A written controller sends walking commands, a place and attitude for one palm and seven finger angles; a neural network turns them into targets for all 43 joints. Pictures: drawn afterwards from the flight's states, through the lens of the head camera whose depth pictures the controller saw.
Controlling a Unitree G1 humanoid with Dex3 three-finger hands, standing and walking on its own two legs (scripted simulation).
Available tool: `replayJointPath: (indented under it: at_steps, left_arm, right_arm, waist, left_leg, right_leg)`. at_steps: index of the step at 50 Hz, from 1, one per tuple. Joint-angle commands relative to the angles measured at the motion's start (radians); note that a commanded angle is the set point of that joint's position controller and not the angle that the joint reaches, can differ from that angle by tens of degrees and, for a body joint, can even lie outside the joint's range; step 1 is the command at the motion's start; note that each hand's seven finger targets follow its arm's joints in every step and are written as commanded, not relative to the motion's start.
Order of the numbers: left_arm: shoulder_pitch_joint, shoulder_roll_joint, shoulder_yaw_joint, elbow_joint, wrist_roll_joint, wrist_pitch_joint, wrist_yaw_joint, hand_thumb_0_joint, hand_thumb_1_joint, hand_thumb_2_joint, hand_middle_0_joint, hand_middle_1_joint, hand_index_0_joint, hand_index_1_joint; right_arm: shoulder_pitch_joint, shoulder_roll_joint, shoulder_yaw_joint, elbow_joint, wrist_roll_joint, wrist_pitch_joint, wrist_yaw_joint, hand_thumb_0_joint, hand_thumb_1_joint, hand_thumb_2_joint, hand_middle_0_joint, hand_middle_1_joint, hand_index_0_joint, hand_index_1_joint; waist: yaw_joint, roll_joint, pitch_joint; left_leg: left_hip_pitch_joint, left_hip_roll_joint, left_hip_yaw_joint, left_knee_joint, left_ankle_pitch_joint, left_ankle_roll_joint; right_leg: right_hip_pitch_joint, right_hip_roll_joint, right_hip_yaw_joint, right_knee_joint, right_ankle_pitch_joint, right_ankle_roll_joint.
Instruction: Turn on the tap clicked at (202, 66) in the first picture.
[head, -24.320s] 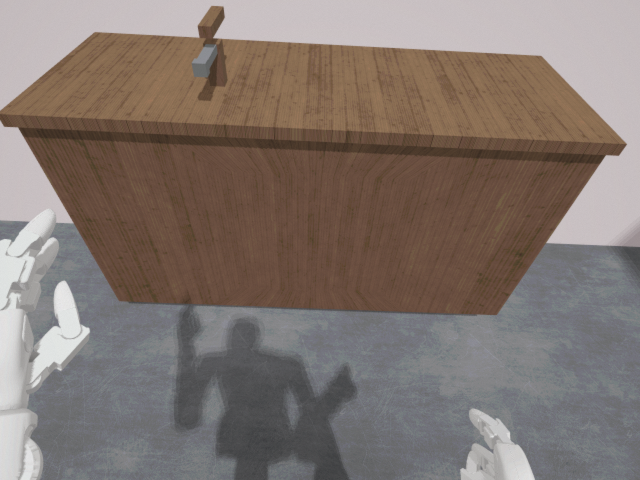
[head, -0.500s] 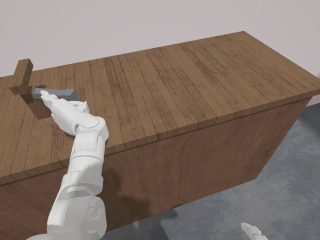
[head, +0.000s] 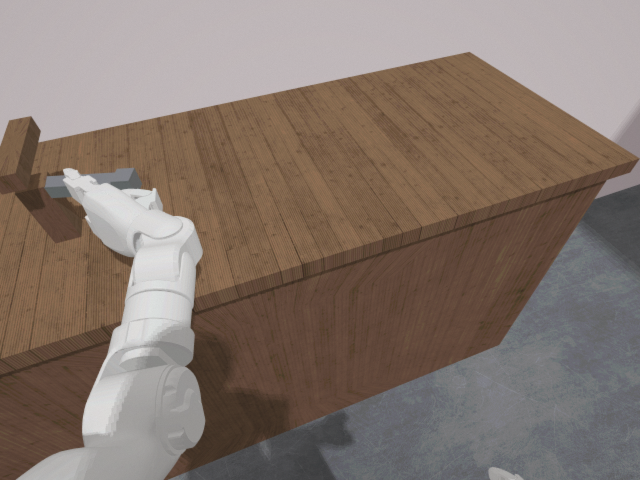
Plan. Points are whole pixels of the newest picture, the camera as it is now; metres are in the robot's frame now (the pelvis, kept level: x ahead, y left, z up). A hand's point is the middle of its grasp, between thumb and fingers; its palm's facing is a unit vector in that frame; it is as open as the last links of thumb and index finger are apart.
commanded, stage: lift the hand up off the lever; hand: left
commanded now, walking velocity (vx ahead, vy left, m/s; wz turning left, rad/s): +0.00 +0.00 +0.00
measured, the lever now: (126, 182) +0.46 +0.27 +0.15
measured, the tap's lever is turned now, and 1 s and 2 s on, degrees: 72 72 72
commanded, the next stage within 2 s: none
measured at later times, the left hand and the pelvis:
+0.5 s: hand (141, 191) +0.42 +0.23 +0.17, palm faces +0.82 -0.56 -0.08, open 7.9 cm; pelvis +0.01 +0.01 +0.01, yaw +0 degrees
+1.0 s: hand (147, 182) +0.41 +0.21 +0.19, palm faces +0.81 -0.59 -0.06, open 7.9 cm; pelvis +0.01 +0.01 +0.01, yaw +0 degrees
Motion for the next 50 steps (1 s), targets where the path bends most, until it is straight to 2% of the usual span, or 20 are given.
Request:
replayJointPath:
  at_steps: [1, 9, 12, 14, 16, 19, 21, 23, 24, 27, 29, 32, 34, 36, 41, 43, 44, 47, 49, 50]
  left_arm:
    - [-0.451, 0.199, -0.037, -0.261, 0.038, -0.056, 0.009, 0.000, 0.900, 0.900, -0.150, -0.150, -0.150, -0.150]
    - [-0.432, 0.232, -0.018, -0.313, 0.029, -0.031, -0.003, 0.000, 0.900, 0.900, -0.150, -0.150, -0.150, -0.150]
    - [-0.439, 0.163, -0.083, -0.335, 0.029, -0.020, -0.009, 0.000, 0.900, 0.900, -0.150, -0.150, -0.150, -0.150]
    - [-0.416, 0.139, -0.100, -0.347, 0.021, -0.014, -0.015, 0.000, 0.900, 0.900, -0.150, -0.150, -0.150, -0.150]
    - [-0.428, 0.135, -0.105, -0.340, 0.010, -0.006, -0.018, 0.000, 0.900, 0.900, -0.150, -0.150, -0.150, -0.150]
    - [-0.397, 0.154, -0.077, -0.337, 0.001, 0.011, -0.015, 0.000, 0.900, 0.900, -0.150, -0.150, -0.150, -0.150]
    - [-0.441, 0.123, -0.108, -0.344, 0.007, 0.020, -0.011, 0.000, 0.900, 0.900, -0.150, -0.150, -0.150, -0.150]
    - [-0.410, 0.146, -0.082, -0.374, 0.006, 0.026, -0.006, 0.000, 0.900, 0.900, -0.150, -0.150, -0.150, -0.150]
    - [-0.413, 0.142, -0.089, -0.395, 0.012, 0.028, -0.007, 0.000, 0.900, 0.900, -0.150, -0.150, -0.150, -0.150]
    - [-0.429, 0.082, -0.144, -0.374, 0.017, 0.046, -0.004, 0.000, 0.900, 0.900, -0.150, -0.150, -0.150, -0.150]
    - [-0.410, 0.147, -0.082, -0.409, 0.009, 0.044, -0.003, 0.000, 0.900, 0.900, -0.150, -0.150, -0.150, -0.150]
    - [-0.420, 0.078, -0.150, -0.436, 0.015, 0.061, -0.006, 0.000, 0.900, 0.900, -0.150, -0.150, -0.150, -0.150]
    - [-0.393, 0.107, -0.119, -0.421, 0.010, 0.073, -0.006, 0.000, 0.900, 0.900, -0.150, -0.150, -0.150, -0.150]
    - [-0.442, 0.082, -0.148, -0.446, 0.009, 0.077, -0.008, 0.000, 0.900, 0.900, -0.150, -0.150, -0.150, -0.150]
    - [-0.394, 0.062, -0.161, -0.495, 0.005, 0.094, -0.008, 0.000, 0.900, 0.900, -0.150, -0.150, -0.150, -0.150]
    - [-0.385, 0.044, -0.175, -0.479, -0.001, 0.111, -0.011, 0.000, 0.900, 0.900, -0.150, -0.150, -0.150, -0.150]
    - [-0.348, 0.077, -0.140, -0.479, -0.007, 0.114, -0.012, 0.000, 0.900, 0.900, -0.150, -0.150, -0.150, -0.150]
    - [-0.338, 0.087, -0.127, -0.485, -0.020, 0.130, -0.015, 0.000, 0.900, 0.900, -0.150, -0.150, -0.150, -0.150]
    - [-0.340, 0.127, -0.095, -0.479, -0.021, 0.137, -0.013, 0.000, 0.900, 0.900, -0.150, -0.150, -0.150, -0.150]
    - [-0.367, 0.103, -0.121, -0.479, -0.017, 0.138, -0.014, 0.000, 0.900, 0.900, -0.150, -0.150, -0.150, -0.150]
  right_arm:
    - [-0.073, -0.106, -0.035, -0.126, 0.001, -0.049, -0.005, 0.000, -0.900, -0.900, 0.200, 0.300, 0.200, 0.300]
    - [-0.101, -0.110, -0.033, -0.126, 0.004, -0.055, -0.011, 0.000, -0.900, -0.900, 0.200, 0.300, 0.200, 0.300]
    - [-0.104, -0.103, -0.031, -0.122, 0.005, -0.065, -0.007, 0.000, -0.900, -0.900, 0.200, 0.300, 0.200, 0.300]
    - [-0.113, -0.107, -0.033, -0.126, 0.006, -0.068, -0.007, 0.000, -0.900, -0.900, 0.200, 0.300, 0.200, 0.300]
    - [-0.114, -0.105, -0.028, -0.123, 0.008, -0.069, -0.009, 0.000, -0.900, -0.900, 0.200, 0.300, 0.200, 0.300]
    - [-0.136, -0.106, -0.028, -0.126, 0.008, -0.065, -0.012, 0.000, -0.900, -0.900, 0.200, 0.300, 0.200, 0.300]
    - [-0.140, -0.099, -0.023, -0.122, 0.006, -0.064, -0.008, 0.000, -0.900, -0.900, 0.200, 0.300, 0.200, 0.300]
    - [-0.144, -0.098, -0.024, -0.132, 0.006, -0.061, -0.007, 0.000, -0.900, -0.900, 0.200, 0.300, 0.200, 0.300]
    - [-0.157, -0.099, -0.026, -0.133, 0.005, -0.057, -0.007, 0.000, -0.900, -0.900, 0.200, 0.300, 0.200, 0.300]
    - [-0.163, -0.094, -0.020, -0.128, 0.003, -0.059, -0.001, 0.000, -0.900, -0.900, 0.200, 0.300, 0.200, 0.300]
    - [-0.173, -0.098, -0.024, -0.135, 0.006, -0.053, -0.007, 0.000, -0.900, -0.900, 0.200, 0.300, 0.200, 0.300]
    - [-0.185, -0.089, -0.018, -0.135, 0.003, -0.050, -0.001, 0.000, -0.900, -0.900, 0.200, 0.300, 0.200, 0.300]
    - [-0.196, -0.095, -0.019, -0.135, 0.006, -0.047, -0.004, 0.000, -0.900, -0.900, 0.200, 0.300, 0.200, 0.300]
    - [-0.203, -0.089, -0.014, -0.132, 0.007, -0.049, -0.004, 0.000, -0.900, -0.900, 0.200, 0.300, 0.200, 0.300]
    - [-0.213, -0.085, -0.016, -0.137, 0.006, -0.046, -0.001, 0.000, -0.900, -0.900, 0.200, 0.300, 0.200, 0.300]
    - [-0.219, -0.083, -0.012, -0.133, 0.008, -0.044, 0.000, 0.000, -0.900, -0.900, 0.200, 0.300, 0.200, 0.300]
    - [-0.224, -0.088, -0.015, -0.137, 0.011, -0.039, -0.003, 0.000, -0.900, -0.900, 0.200, 0.300, 0.200, 0.300]
    - [-0.241, -0.084, -0.007, -0.142, 0.017, -0.032, -0.006, 0.000, -0.900, -0.900, 0.200, 0.300, 0.200, 0.300]
    - [-0.255, -0.085, -0.005, -0.137, 0.021, -0.028, -0.010, 0.000, -0.900, -0.900, 0.200, 0.300, 0.200, 0.300]
    - [-0.261, -0.083, 0.000, -0.136, 0.021, -0.030, -0.010, 0.000, -0.900, -0.900, 0.200, 0.300, 0.200, 0.300]
  waist:
    - [0.011, -0.070, -0.306]
    - [0.025, -0.057, -0.276]
    - [0.011, -0.038, -0.263]
    - [0.022, -0.032, -0.261]
    - [0.014, -0.062, -0.247]
    - [0.034, -0.065, -0.245]
    - [0.024, -0.055, -0.231]
    - [0.040, -0.066, -0.274]
    - [0.049, -0.028, -0.287]
    - [0.032, -0.071, -0.248]
    - [0.056, -0.059, -0.283]
    - [0.041, -0.054, -0.272]
    - [0.055, -0.075, -0.255]
    - [0.043, -0.051, -0.253]
    - [0.057, -0.050, -0.297]
    - [0.054, -0.069, -0.259]
    - [0.070, -0.072, -0.262]
    - [0.069, -0.119, -0.244]
    - [0.076, -0.098, -0.225]
    - [0.066, -0.099, -0.213]
  left_leg:
    - [0.045, -0.011, 0.058, -0.053, 0.174, 0.052]
    - [0.060, -0.013, 0.061, -0.073, 0.158, 0.053]
    - [0.096, -0.009, 0.062, -0.078, 0.181, 0.050]
    - [0.116, -0.010, 0.055, -0.086, 0.199, 0.047]
    - [0.114, -0.009, 0.051, -0.092, 0.189, 0.047]
    - [0.117, -0.011, 0.052, -0.100, 0.191, 0.045]
    - [0.128, -0.009, 0.052, -0.103, 0.201, 0.043]
    - [0.137, -0.007, 0.056, -0.099, 0.242, 0.040]
    - [0.149, -0.009, 0.055, -0.098, 0.257, 0.037]
    - [0.155, -0.004, 0.050, -0.101, 0.251, 0.036]
    - [0.163, -0.006, 0.051, -0.104, 0.274, 0.034]
    - [0.175, -0.004, 0.054, -0.097, 0.298, 0.031]
    - [0.166, -0.005, 0.049, -0.108, 0.282, 0.032]
    - [0.179, -0.004, 0.055, -0.107, 0.281, 0.032]
    - [0.209, -0.003, 0.056, -0.105, 0.339, 0.026]
    - [0.198, -0.005, 0.055, -0.113, 0.325, 0.024]
    - [0.199, -0.005, 0.049, -0.121, 0.327, 0.024]
    - [0.175, -0.009, 0.059, -0.129, 0.286, 0.032]
    - [0.167, -0.012, 0.058, -0.139, 0.250, 0.034]
    - [0.164, -0.012, 0.063, -0.140, 0.235, 0.036]
  right_leg:
    - [0.272, -0.075, 0.064, -0.117, 0.275, 0.088]
    - [0.283, -0.074, 0.069, -0.142, 0.229, 0.086]
    - [0.260, -0.063, 0.052, -0.140, 0.223, 0.075]
    - [0.258, -0.055, 0.042, -0.139, 0.222, 0.067]
    - [0.256, -0.057, 0.043, -0.145, 0.206, 0.070]
    - [0.269, -0.057, 0.042, -0.153, 0.201, 0.069]
    - [0.256, -0.057, 0.037, -0.151, 0.199, 0.065]
    - [0.294, -0.059, 0.039, -0.142, 0.258, 0.066]
    - [0.295, -0.057, 0.038, -0.135, 0.266, 0.061]
    - [0.267, -0.054, 0.029, -0.139, 0.243, 0.061]
    - [0.304, -0.055, 0.033, -0.134, 0.271, 0.060]
    - [0.301, -0.057, 0.030, -0.132, 0.300, 0.060]
    - [0.303, -0.054, 0.027, -0.139, 0.278, 0.060]
    - [0.295, -0.058, 0.032, -0.146, 0.277, 0.060]
    - [0.338, -0.058, 0.028, -0.134, 0.346, 0.059]
    - [0.334, -0.060, 0.026, -0.143, 0.342, 0.061]
    - [0.349, -0.057, 0.024, -0.143, 0.336, 0.059]
    - [0.367, -0.071, 0.039, -0.166, 0.351, 0.077]
    - [0.366, -0.074, 0.044, -0.184, 0.310, 0.079]
    - [0.351, -0.074, 0.047, -0.192, 0.282, 0.080]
